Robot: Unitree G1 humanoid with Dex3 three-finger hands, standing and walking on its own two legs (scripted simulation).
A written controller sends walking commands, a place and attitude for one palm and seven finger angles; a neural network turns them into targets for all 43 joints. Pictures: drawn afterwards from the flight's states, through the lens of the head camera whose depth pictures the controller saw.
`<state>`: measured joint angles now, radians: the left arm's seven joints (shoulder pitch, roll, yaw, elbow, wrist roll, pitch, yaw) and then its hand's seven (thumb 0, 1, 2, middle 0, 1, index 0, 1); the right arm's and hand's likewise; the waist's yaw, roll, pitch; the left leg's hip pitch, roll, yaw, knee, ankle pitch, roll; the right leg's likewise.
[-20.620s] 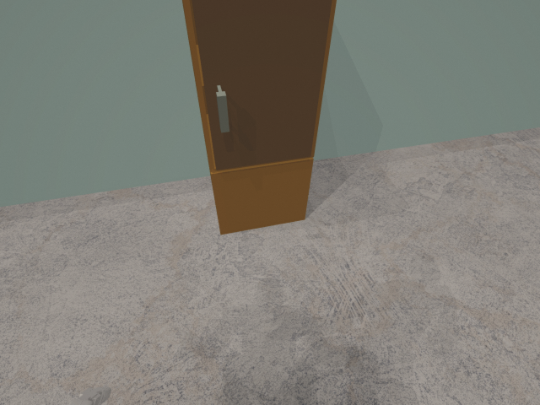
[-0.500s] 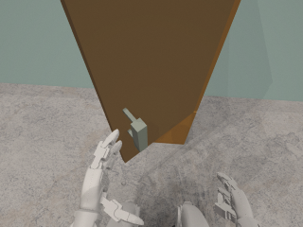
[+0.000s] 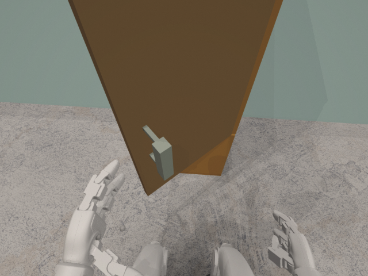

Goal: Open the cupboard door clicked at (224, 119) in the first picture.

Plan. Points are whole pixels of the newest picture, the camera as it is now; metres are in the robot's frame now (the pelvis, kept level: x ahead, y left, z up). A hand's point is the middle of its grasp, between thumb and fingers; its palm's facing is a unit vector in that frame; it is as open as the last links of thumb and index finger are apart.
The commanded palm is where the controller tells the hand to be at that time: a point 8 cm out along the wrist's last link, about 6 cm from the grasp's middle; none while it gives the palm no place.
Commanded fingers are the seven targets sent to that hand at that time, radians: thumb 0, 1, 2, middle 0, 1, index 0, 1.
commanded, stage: draw the hand back to the body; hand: left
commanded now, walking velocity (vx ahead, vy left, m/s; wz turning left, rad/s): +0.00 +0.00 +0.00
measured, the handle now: (157, 152) +0.36 +0.09 +0.05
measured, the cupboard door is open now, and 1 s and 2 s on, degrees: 43 43 43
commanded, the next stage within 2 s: step back with the hand held close in 1.50 s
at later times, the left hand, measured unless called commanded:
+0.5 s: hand (57, 210) +0.20 +0.19 +0.16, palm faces +0.05 -0.98 -0.22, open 15.9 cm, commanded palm +0.17 +0.25 +0.18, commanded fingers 0.00 -0.15 0.45 -0.16 -0.30 -0.16 -0.30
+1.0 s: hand out of the picture +0.23 +0.27 +0.26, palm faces +0.38 -0.83 -0.41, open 10.5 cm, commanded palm +0.18 +0.31 +0.28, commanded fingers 0.00 0.73 0.82 -0.19 -0.30 -0.19 -0.30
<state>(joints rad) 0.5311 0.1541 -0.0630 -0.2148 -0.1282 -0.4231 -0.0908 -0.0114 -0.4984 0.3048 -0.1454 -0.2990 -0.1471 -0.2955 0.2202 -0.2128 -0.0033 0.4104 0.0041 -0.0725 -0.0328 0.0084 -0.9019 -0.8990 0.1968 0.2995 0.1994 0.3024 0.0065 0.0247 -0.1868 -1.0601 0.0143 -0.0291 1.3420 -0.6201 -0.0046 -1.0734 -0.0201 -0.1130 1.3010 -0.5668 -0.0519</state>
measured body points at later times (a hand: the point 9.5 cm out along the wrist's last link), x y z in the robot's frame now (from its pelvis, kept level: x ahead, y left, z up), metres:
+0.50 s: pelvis +0.02 +0.01 +0.07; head +0.04 +0.01 +0.52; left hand +0.20 +0.24 +0.17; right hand +0.20 -0.22 +0.01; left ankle +0.01 +0.12 -0.61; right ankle +0.03 -0.10 -0.61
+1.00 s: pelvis +0.04 +0.03 +0.12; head +0.02 +0.01 +0.57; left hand +0.20 +0.31 +0.28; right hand +0.23 -0.18 +0.04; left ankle +0.01 +0.12 -0.61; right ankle +0.03 -0.10 -0.61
